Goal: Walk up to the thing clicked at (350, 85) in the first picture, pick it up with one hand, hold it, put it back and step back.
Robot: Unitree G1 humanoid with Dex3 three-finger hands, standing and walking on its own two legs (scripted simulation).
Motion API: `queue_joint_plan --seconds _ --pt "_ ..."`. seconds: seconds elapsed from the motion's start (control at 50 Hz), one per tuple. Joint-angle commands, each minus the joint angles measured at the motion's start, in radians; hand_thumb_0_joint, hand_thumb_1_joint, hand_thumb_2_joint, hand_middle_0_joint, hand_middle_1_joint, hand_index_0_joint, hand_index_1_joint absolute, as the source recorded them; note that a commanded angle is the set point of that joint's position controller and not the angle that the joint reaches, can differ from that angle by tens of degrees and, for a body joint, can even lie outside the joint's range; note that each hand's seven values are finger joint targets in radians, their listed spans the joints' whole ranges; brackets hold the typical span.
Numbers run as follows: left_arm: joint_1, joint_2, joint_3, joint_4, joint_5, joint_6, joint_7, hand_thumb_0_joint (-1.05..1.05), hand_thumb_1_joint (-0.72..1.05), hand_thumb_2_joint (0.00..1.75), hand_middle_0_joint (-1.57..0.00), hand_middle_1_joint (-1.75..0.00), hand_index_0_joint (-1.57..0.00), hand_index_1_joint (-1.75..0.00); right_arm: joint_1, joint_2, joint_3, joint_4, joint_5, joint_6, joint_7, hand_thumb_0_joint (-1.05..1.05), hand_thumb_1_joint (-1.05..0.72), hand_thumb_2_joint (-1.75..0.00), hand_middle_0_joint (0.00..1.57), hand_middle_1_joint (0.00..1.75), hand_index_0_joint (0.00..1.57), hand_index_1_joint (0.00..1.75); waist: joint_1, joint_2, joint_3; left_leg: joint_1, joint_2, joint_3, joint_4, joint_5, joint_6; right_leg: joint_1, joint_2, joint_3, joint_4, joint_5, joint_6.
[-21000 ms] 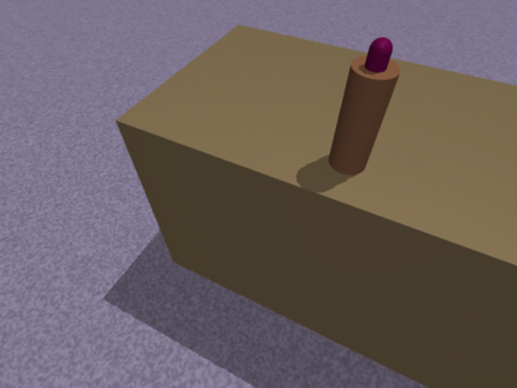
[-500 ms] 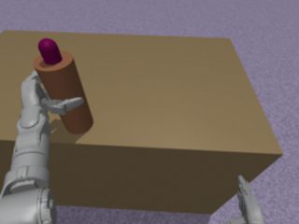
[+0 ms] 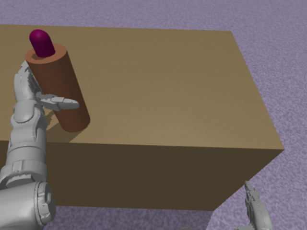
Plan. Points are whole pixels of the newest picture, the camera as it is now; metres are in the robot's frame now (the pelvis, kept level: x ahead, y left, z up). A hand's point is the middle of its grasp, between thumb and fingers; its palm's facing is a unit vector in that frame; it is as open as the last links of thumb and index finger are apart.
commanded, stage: withdraw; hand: left
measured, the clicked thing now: (60, 85) +0.45 +0.22 +0.14
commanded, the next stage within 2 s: rise in 0.22 s
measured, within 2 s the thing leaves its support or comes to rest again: neither
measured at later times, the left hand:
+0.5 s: hand (3, 58) +0.48 +0.33 +0.20, palm faces +0.32 -0.93 -0.19, open 17.5 cm
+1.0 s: hand (1, 130) +0.30 +0.28 +0.17, palm faces +0.35 -0.85 -0.40, open 17.6 cm
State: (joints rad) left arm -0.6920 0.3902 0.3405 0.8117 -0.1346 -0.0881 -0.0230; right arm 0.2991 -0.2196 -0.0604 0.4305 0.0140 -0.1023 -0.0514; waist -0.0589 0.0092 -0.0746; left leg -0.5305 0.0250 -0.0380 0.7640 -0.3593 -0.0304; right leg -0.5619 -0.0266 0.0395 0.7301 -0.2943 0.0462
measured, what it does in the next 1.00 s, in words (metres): stands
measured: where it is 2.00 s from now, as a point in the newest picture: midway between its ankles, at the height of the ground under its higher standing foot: outside the picture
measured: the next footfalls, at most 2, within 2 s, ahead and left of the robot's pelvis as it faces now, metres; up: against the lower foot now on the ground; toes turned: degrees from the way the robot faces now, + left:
none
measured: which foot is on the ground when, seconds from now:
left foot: down 0.00-1.00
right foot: down 0.00-1.00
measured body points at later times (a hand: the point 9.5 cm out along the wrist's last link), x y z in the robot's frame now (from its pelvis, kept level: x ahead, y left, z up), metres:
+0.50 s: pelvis +0.02 +0.01 +0.01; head +0.06 +0.01 +0.46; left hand +0.46 +0.38 +0.22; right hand +0.16 -0.24 -0.05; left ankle +0.02 +0.14 -0.71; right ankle +0.04 -0.15 -0.71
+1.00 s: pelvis +0.04 +0.01 +0.01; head +0.05 -0.01 +0.46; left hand +0.27 +0.32 +0.19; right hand +0.20 -0.24 -0.06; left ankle +0.02 +0.14 -0.71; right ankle +0.04 -0.15 -0.71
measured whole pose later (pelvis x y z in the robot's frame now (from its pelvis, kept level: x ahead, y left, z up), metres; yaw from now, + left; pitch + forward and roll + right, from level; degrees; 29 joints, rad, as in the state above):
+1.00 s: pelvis +0.04 +0.01 +0.01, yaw +1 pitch +3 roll -1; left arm 0.16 0.41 0.36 -0.20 -0.07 0.00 -0.02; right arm 0.35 -0.24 -0.10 0.43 0.04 -0.07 0.01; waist 0.04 0.06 -0.06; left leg -0.35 0.03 -0.05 0.67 -0.38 -0.02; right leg -0.36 -0.03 0.02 0.61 -0.31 0.05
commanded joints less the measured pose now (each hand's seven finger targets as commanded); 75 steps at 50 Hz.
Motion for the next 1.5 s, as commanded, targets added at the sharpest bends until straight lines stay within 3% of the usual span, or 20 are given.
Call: queue_joint_plan --seconds 0.0,0.06,0.12,0.14,0.24,0.32,0.34,0.38,0.52,0.58,0.68,0.78,0.86,0.96,1.02,1.14,1.24,1.28,1.4,1.48 --pt "-0.574 0.398 0.098 -0.282 -0.009 -0.093 -0.004 0.00 -0.61 0.14 -0.18 -0.18 -0.19 -0.18 -0.056 -0.146 -0.057 -0.173 0.008 -0.052 -0.020 0.00 0.54 -0.05 0.05 0.05 0.05 0.05 0.000 0.054 -0.389 0.127 -0.028 0.049 -0.124 0.122 0.039 0.206 0.028 -0.057 -0.106 0.110 -0.041" --pt "-0.652 0.513 0.161 -0.290 -0.016 -0.092 -0.018 0.00 -0.61 0.13 -0.15 -0.17 -0.17 -0.16 -0.070 -0.180 -0.082 -0.160 0.014 -0.052 -0.034 0.00 0.53 -0.05 0.05 0.05 0.05 0.05 -0.018 0.070 -0.434 0.162 -0.032 0.053 -0.109 0.187 0.040 0.230 0.024 -0.047 -0.101 0.178 -0.040" --pt "-0.740 0.526 0.136 -0.259 -0.007 -0.069 -0.051 0.00 -0.61 0.12 -0.14 -0.14 -0.14 -0.15 -0.124 -0.110 -0.009 -0.143 0.018 -0.058 -0.036 0.00 0.53 -0.05 0.05 0.05 0.05 0.05 -0.025 0.078 -0.407 0.151 -0.035 0.052 -0.111 0.183 0.047 0.231 0.021 -0.044 -0.114 0.182 -0.038" --pt "-0.674 0.515 0.129 -0.124 -0.004 -0.041 -0.065 0.00 -0.61 0.11 -0.13 -0.13 -0.14 -0.14 -0.118 -0.151 -0.037 -0.116 0.020 -0.060 -0.042 0.00 0.53 -0.05 0.05 0.05 0.05 0.05 -0.046 0.055 -0.360 0.135 -0.035 0.054 -0.117 0.161 0.050 0.206 0.020 -0.041 -0.123 0.162 -0.036" --pt "-0.655 0.476 0.057 0.131 0.010 0.057 -0.166 0.00 -0.61 0.08 -0.10 -0.09 -0.12 -0.09 -0.095 -0.122 0.018 -0.060 0.028 -0.080 -0.036 0.00 0.55 -0.05 0.05 0.05 0.05 0.05 -0.060 0.075 -0.234 0.103 -0.031 0.052 -0.150 0.094 0.050 0.104 0.030 -0.054 -0.157 0.089 -0.043" --pt "-0.684 0.545 0.070 0.161 0.013 0.076 -0.230 0.00 -0.55 0.08 -0.05 -0.01 -0.05 -0.03 -0.072 -0.158 0.010 -0.133 0.030 -0.092 -0.032 0.00 0.61 -0.03 0.05 0.05 0.05 0.05 -0.053 0.060 -0.305 0.130 -0.026 0.048 -0.152 0.169 0.046 0.139 0.038 -0.064 -0.156 0.145 -0.044" --pt "-0.712 0.707 0.079 0.062 0.114 0.050 -0.171 0.00 -0.52 0.04 -0.05 -0.02 -0.05 -0.02 -0.083 -0.217 -0.036 -0.233 0.023 -0.087 -0.026 0.00 0.61 -0.04 0.05 0.05 0.05 0.05 -0.026 0.093 -0.410 0.202 -0.033 0.057 -0.142 0.252 0.032 0.178 0.025 -0.067 -0.158 0.230 -0.040" --pt "-0.634 0.632 0.054 0.194 0.111 0.057 -0.150 0.00 -0.54 0.02 -0.05 -0.04 -0.07 -0.02 -0.027 -0.143 0.032 -0.163 0.031 -0.075 -0.005 0.00 0.57 -0.05 0.05 0.05 0.05 0.05 -0.024 0.045 -0.282 0.135 -0.027 0.049 -0.153 0.238 0.028 0.167 0.036 -0.078 -0.152 0.211 -0.045" --pt "-0.534 0.778 0.173 0.023 0.149 0.037 -0.103 0.00 -0.60 0.06 -0.07 -0.03 -0.05 -0.05 0.017 -0.157 0.015 -0.248 0.041 -0.049 0.026 0.00 0.52 -0.07 0.05 0.05 0.05 0.05 0.046 0.110 -0.447 0.220 -0.017 0.042 -0.152 0.440 0.008 0.275 0.035 -0.079 -0.137 0.324 -0.058" --pt "-0.425 0.752 0.203 -0.126 0.139 0.028 -0.090 0.00 -0.60 0.05 -0.07 -0.04 -0.06 -0.05 0.028 -0.187 -0.036 -0.241 0.041 -0.040 0.036 0.00 0.51 -0.07 0.05 0.05 0.05 0.05 0.072 0.199 -0.483 0.298 -0.009 0.037 -0.137 0.568 -0.008 0.262 0.036 -0.080 -0.133 0.357 -0.067" --pt "-0.122 0.486 0.105 -0.335 0.110 0.030 -0.063 0.00 -0.60 0.04 -0.07 -0.03 -0.06 -0.04 0.003 -0.183 -0.057 -0.234 0.044 -0.059 0.048 0.00 0.50 -0.07 0.05 0.05 0.05 0.05 0.061 0.211 -0.387 0.368 0.020 0.021 -0.148 0.660 -0.017 0.199 0.051 -0.108 -0.146 0.302 -0.071" --pt "0.202 0.362 0.052 -0.815 0.084 0.023 -0.019 0.00 -0.58 0.03 -0.06 -0.03 -0.06 -0.04 0.022 -0.174 -0.074 -0.148 0.037 -0.053 0.053 0.00 0.51 -0.07 0.05 0.05 0.05 0.05 0.070 0.182 -0.273 0.324 0.006 0.031 -0.160 0.596 -0.008 0.228 0.050 -0.118 -0.149 0.312 -0.063" --pt "0.436 0.401 0.160 -1.128 0.064 0.016 0.019 0.00 -0.57 0.02 -0.06 -0.03 -0.06 -0.04 0.065 -0.220 -0.150 -0.115 0.038 -0.024 0.044 0.00 0.52 -0.07 0.05 0.05 0.05 0.05 0.066 0.154 -0.211 0.290 -0.004 0.039 -0.178 0.516 -0.001 0.271 0.046 -0.117 -0.154 0.315 -0.059" --pt "0.646 0.362 0.236 -1.471 0.043 -0.016 0.057 0.00 -0.55 0.01 -0.06 -0.04 -0.06 -0.03 -0.022 -0.127 -0.098 -0.139 0.031 -0.004 0.041 0.00 0.51 -0.06 0.05 0.05 0.05 0.05 0.128 0.167 -0.154 0.241 -0.023 0.051 -0.203 0.357 0.003 0.323 0.033 -0.105 -0.160 0.237 -0.059" --pt "0.927 0.200 0.160 -1.314 0.040 -0.011 0.059 0.00 -0.54 0.02 -0.05 -0.04 -0.06 -0.04 -0.037 -0.151 -0.124 -0.206 0.024 -0.005 0.026 0.00 0.53 -0.06 0.05 0.05 0.05 0.05 0.096 0.014 -0.085 0.210 -0.024 0.056 -0.199 0.282 0.018 0.317 0.034 -0.106 -0.178 0.201 -0.044" --pt "1.087 0.093 0.073 -1.407 0.041 -0.069 0.036 0.00 -0.52 0.02 -0.04 -0.03 -0.05 -0.03 0.000 -0.112 -0.108 -0.216 0.028 0.003 0.021 0.00 0.56 -0.05 0.05 0.05 0.05 0.05 0.101 -0.029 -0.033 0.213 -0.036 0.065 -0.208 0.180 0.036 0.261 0.028 -0.114 -0.179 0.121 -0.030" --pt "1.144 0.144 0.107 -1.586 0.045 -0.131 0.037 0.00 -0.51 0.02 -0.04 -0.02 -0.04 -0.02 0.020 -0.142 -0.160 -0.211 0.025 -0.022 0.012 0.00 0.57 -0.05 0.05 0.05 0.05 0.05 0.097 -0.032 -0.001 0.191 -0.047 0.074 -0.205 0.099 0.043 0.226 0.019 -0.110 -0.190 0.055 -0.024" --pt "1.068 0.175 0.128 -1.642 0.046 -0.156 0.044 0.00 -0.53 0.03 -0.04 -0.03 -0.04 -0.04 0.029 -0.083 -0.117 -0.157 0.023 -0.028 0.014 0.00 0.56 -0.05 0.05 0.05 0.05 0.05 0.098 0.014 0.044 0.173 -0.051 0.077 -0.214 0.043 0.042 0.195 0.012 -0.100 -0.199 -0.001 -0.024" --pt "1.135 0.141 0.159 -1.408 0.044 -0.189 0.041 0.00 -0.53 0.03 -0.04 -0.04 -0.04 -0.04 -0.016 -0.115 -0.146 -0.177 0.009 -0.058 0.001 0.00 0.56 -0.05 0.05 0.05 0.05 0.05 0.096 -0.045 0.103 0.134 -0.060 0.071 -0.201 -0.049 0.046 0.184 -0.014 -0.058 -0.249 -0.144 -0.015" --pt "1.110 0.153 0.169 -1.426 0.041 -0.240 0.034 0.00 -0.52 0.03 -0.04 -0.04 -0.05 -0.03 -0.049 -0.127 -0.154 -0.199 0.015 -0.078 0.008 0.00 0.56 -0.05 0.05 0.05 0.05 0.05 0.121 -0.032 0.064 0.141 -0.060 0.062 -0.207 -0.047 0.044 0.209 -0.020 -0.047 -0.245 -0.173 -0.018"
